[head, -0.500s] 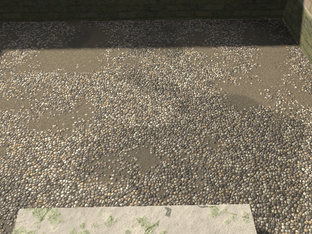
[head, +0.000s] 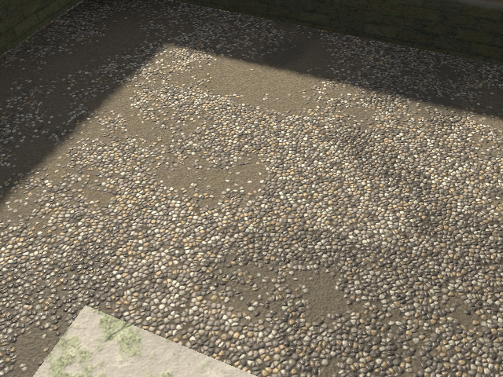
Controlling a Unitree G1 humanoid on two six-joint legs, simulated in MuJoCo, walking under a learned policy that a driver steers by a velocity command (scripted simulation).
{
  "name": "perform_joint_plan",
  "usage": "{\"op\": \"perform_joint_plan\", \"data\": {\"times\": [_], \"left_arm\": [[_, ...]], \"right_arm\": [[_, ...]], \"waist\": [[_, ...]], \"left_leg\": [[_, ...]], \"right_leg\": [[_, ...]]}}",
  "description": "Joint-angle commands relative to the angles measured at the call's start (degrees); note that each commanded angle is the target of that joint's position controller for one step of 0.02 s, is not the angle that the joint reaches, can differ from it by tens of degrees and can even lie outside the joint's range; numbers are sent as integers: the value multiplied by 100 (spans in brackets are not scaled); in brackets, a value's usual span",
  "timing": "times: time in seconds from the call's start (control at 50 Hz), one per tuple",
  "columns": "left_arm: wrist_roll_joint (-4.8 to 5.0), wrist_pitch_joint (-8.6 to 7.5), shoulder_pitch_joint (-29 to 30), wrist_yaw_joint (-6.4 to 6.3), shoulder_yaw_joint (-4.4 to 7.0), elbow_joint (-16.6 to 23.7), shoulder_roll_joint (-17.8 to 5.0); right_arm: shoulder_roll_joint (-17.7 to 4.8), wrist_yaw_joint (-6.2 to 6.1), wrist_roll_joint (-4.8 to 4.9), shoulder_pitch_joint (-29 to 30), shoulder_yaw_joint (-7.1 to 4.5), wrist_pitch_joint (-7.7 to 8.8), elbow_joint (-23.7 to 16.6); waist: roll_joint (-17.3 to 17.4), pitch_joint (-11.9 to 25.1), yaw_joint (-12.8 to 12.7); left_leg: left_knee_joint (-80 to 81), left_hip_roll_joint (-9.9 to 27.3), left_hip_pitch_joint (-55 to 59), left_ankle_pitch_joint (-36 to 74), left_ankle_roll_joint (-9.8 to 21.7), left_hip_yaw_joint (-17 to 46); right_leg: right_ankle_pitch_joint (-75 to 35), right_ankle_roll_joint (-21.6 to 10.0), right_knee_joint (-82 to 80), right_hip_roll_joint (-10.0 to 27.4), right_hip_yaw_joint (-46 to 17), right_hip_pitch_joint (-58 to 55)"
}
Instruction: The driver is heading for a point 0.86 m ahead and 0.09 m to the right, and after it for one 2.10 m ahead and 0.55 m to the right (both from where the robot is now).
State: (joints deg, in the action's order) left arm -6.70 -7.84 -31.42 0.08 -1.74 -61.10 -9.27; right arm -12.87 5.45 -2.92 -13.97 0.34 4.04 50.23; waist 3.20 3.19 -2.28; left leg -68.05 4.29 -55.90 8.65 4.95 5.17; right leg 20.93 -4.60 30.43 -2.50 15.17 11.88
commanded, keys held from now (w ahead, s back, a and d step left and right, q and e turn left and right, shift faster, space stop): w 0.46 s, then w+e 0.54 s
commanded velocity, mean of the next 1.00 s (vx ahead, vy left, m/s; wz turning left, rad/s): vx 0.50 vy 0.00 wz -0.09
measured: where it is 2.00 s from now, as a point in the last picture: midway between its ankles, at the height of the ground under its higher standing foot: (271, 305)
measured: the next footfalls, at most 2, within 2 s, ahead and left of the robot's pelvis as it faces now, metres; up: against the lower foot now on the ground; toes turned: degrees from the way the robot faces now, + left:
left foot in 0.34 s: +0.23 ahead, +0.17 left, +0.00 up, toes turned +8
right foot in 0.68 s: +0.46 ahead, -0.03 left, -0.18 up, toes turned -2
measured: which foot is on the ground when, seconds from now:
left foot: up 0.00-0.32, down 0.34-0.70, up 0.72-1.00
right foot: down 0.00-0.36, up 0.38-0.66, down 0.68-1.00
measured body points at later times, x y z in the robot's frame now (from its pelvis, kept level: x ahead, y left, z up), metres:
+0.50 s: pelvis +0.25 +0.05 -0.04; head +0.25 +0.05 +0.41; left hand +0.34 +0.32 -0.16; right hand +0.22 -0.19 -0.19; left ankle +0.19 +0.16 -0.72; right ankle +0.24 -0.07 -0.67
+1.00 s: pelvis +0.54 +0.05 -0.22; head +0.54 +0.05 +0.23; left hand +0.49 +0.25 -0.37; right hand +0.72 -0.17 -0.32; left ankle +0.75 +0.19 -0.88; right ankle +0.42 -0.02 -0.90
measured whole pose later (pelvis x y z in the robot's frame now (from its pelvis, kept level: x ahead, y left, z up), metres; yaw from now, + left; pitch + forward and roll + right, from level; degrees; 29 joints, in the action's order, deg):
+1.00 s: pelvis +0.54 +0.05 -0.22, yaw -10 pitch +2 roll -2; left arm -4.0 -8.3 -29.3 1.4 -1.9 -58.1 -7.9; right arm -11.4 3.5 -7.5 -2.8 3.6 4.1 45.4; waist 1.6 2.6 -7.1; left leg -49.4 6.5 -45.3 15.5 -2.1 5.4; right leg 37.0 -7.3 52.2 -10.0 -4.5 16.8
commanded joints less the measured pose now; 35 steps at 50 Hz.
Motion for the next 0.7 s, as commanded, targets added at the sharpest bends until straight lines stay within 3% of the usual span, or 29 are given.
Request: {"op": "perform_joint_plan", "data": {"times": [0.02,0.08,0.12,0.14,0.16,0.2,0.22,0.26,0.3,0.32,0.34,0.36,0.38,0.4,0.42,0.44,0.46,0.48,0.5,0.52,0.54,0.56,0.58,0.6,0.62,0.64,0.66,0.68,0.7], "left_arm": [[-126,-7,70,78,102,-3,-828],[-71,-28,-180,68,-21,-254,-442],[-102,-33,-744,-27,-48,-509,-400],[-41,-20,-922,-68,-47,-617,-373],[-19,-15,-1131,-96,-35,-691,-391],[39,-3,-1304,-106,34,-713,-432],[66,-4,-1189,-111,22,-635,-328],[97,-13,-1028,-108,61,-416,-462],[67,-20,-158,8,204,-40,-909],[44,-20,394,107,321,182,-1247],[84,-1,1100,306,466,412,-1615],[50,21,1230,488,475,717,-1219],[278,-23,1378,661,248,1076,-317],[472,-21,2351,562,266,1613,-162],[371,67,2671,391,357,1746,-257],[172,160,2205,287,463,1499,-512],[-35,252,1636,233,397,1300,-325],[504,606,760,95,506,912,-317],[660,703,1193,9,564,972,-506],[-57,302,630,219,160,654,271],[3,207,355,257,207,512,353],[70,169,751,313,292,688,-21],[-4,159,1382,331,388,944,-418],[53,129,1783,288,396,1134,-500],[49,150,2082,314,419,1216,-720],[63,175,2036,313,446,1192,-867],[129,190,1531,251,503,1056,-969],[174,216,323,188,682,689,-1339],[-11,235,-744,181,919,288,-1815]], "right_arm": [[45,-33,-108,-279,14,60,-140],[61,24,-140,195,22,-26,-376],[19,63,-157,398,28,-59,-510],[108,8,-24,710,53,-46,-639],[106,-22,3,987,35,-43,-756],[103,-48,-44,1121,7,-71,-815],[78,-43,-92,1213,2,-80,-843],[29,20,-198,1235,-36,-58,-856],[-130,-27,-167,506,-149,18,-722],[-398,-118,-150,-352,-327,66,-440],[-839,-247,-149,-1752,-567,161,36],[-1297,-424,-227,-3035,-668,234,452],[-1051,-410,-282,-3814,-487,354,730],[-764,-393,-213,-3304,-448,500,868],[-241,-319,-26,-2301,-245,495,815],[205,-269,25,-1659,-85,396,722],[437,-272,12,-1167,33,303,584],[-680,-544,244,-915,-365,111,526],[-290,-605,190,-635,-282,191,482],[844,-612,-312,153,188,401,-157],[458,-625,-443,442,154,472,-269],[307,-633,-465,89,131,497,-101],[285,-609,-281,-518,179,480,123],[59,-563,-212,-979,174,461,234],[-252,-533,-199,-1282,138,384,335],[-486,-476,-201,-1492,99,256,490],[-811,-358,-187,-1480,26,132,586],[-1181,-199,-245,-1125,-95,12,656],[-654,6,-468,-1601,-14,14,889]], "waist": [[-294,-459,464],[-415,-515,373],[-475,-646,122],[-551,-745,-51],[-638,-730,-167],[-804,-644,-229],[-866,-629,-233],[-945,-659,-177],[-949,-560,373],[-937,-321,824],[-488,-26,1536],[1037,939,1862],[1008,1432,1788],[254,-45,1663],[-171,-659,1043],[-334,-470,595],[-353,-478,161],[483,-1046,-297],[-151,-1248,-329],[-304,-33,-222],[-9,-371,-493],[-39,-469,-297],[-18,-848,-91],[-144,-1059,18],[-154,-1167,179],[-345,-1211,174],[-394,-1136,-68],[-600,-980,-680],[-1342,-312,-825]], "left_leg": [[80,-43,-679,315,94,672],[-63,9,-36,-111,109,48],[-243,13,-343,-705,28,-23],[287,103,-845,-710,-40,214],[457,106,-1020,-1001,-116,128],[553,155,-972,-1610,-235,-128],[648,191,-846,-1736,-206,-249],[514,-11,255,-1903,-119,-804],[662,-390,2766,-2077,23,-1220],[974,-727,4444,-1898,4,-1426],[1818,-1015,6418,-1518,173,-1504],[2851,161,8159,-398,1258,167],[3737,1204,8549,-92,2168,2580],[3873,1468,7053,-1091,1938,2974],[3465,1458,5467,-2287,1594,2779],[3087,1294,4466,-2624,1567,2268],[2895,1114,3309,-3035,1447,1681],[3449,1359,2673,-1700,1140,1758],[3280,993,1787,-2759,709,1215],[2626,98,644,-3656,268,-442],[2448,-70,-416,-4448,128,-1016],[2574,-59,-573,-4840,122,-1190],[2507,146,-287,-5047,109,-928],[2170,224,23,-5261,73,-804],[1855,404,732,-5350,111,-561],[1440,665,1689,-5082,93,-252],[713,672,2245,-4348,38,-150],[-623,622,2725,-3527,-112,-171],[-3606,-37,1992,-3667,-275,-510]], "right_leg": [[-4298,-539,-1019,2099,-1665,-706],[-4127,-405,-991,1833,-1206,-506],[-3864,-502,-759,1823,-1215,-1030],[-4042,-543,-713,1915,-1361,-1645],[-4257,-600,-631,1990,-1472,-2081],[-4361,-756,-468,2059,-1464,-2410],[-4241,-766,-336,2000,-1448,-2301],[-4485,-808,-171,1905,-1181,-1439],[-5224,-671,161,1745,-588,352],[-5138,-610,947,1512,-370,1223],[-4457,-509,2577,1171,-305,2370],[-153,-54,5505,295,-320,3658],[1988,-136,6391,-302,-1593,4665],[1452,-333,5769,-120,-2314,5277],[855,-296,5258,335,-2373,5199],[500,-344,5107,489,-2263,4647],[182,-369,4420,577,-2166,3946],[-153,75,4355,355,-1842,3121],[-1581,167,3292,446,-2255,2584],[-4717,58,2377,706,-1824,885],[-5413,103,2018,485,-1437,-544],[-5091,306,2077,359,-1042,-833],[-4473,392,1853,413,-1059,-702],[-4008,455,1500,327,-980,-872],[-3317,473,1014,294,-960,-672],[-3272,342,147,471,-1118,-502],[-3452,198,-693,489,-1129,-988],[-3869,-83,-1636,450,-1045,-1536],[-5106,-937,-664,873,-1636,-2825]]}}
Keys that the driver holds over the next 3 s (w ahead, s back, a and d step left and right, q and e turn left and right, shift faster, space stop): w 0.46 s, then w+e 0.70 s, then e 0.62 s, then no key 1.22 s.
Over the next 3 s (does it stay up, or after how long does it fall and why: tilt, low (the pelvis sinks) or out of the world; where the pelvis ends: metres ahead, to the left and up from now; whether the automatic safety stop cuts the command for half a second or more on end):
stays up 0.98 0.01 -0.34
